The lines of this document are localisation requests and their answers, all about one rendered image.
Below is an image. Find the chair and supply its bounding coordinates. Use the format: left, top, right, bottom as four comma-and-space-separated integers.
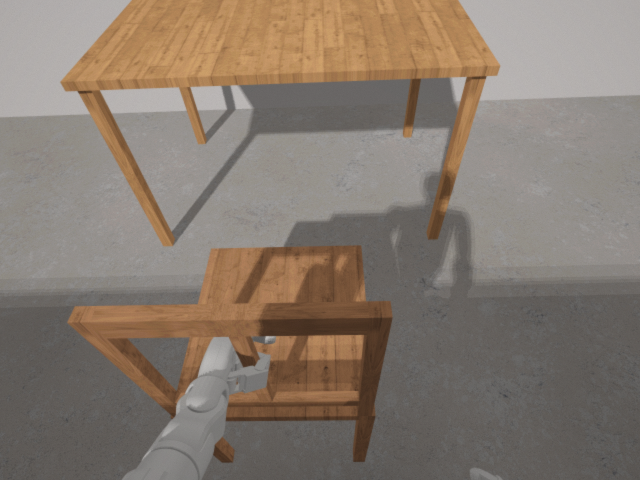
67, 245, 393, 463

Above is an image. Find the table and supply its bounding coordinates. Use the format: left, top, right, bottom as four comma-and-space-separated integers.
60, 0, 500, 246

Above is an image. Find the left robot hand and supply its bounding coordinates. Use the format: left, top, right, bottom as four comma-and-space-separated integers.
198, 336, 276, 395

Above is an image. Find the robot left forearm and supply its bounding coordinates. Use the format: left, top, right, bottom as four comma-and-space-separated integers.
122, 376, 229, 480

